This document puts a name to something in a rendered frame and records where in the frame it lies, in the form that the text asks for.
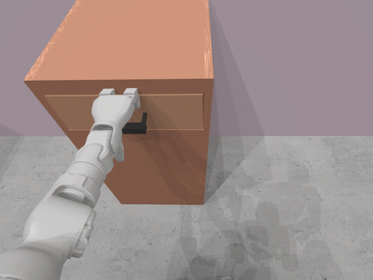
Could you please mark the drawer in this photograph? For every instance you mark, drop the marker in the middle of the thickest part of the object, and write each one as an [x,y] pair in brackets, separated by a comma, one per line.
[164,111]

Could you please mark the cabinet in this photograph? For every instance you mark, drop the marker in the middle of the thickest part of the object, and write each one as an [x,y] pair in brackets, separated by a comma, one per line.
[156,46]

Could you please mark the robot left hand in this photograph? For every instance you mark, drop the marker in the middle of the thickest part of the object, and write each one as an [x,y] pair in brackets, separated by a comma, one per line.
[117,109]

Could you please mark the left robot upper arm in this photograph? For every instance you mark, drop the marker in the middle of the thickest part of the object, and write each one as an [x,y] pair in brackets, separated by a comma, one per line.
[60,230]

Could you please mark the left robot forearm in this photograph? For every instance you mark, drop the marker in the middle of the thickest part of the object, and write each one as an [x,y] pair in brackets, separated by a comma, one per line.
[83,179]

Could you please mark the handle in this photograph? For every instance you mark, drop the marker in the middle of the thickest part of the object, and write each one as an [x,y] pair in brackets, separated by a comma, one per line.
[136,127]

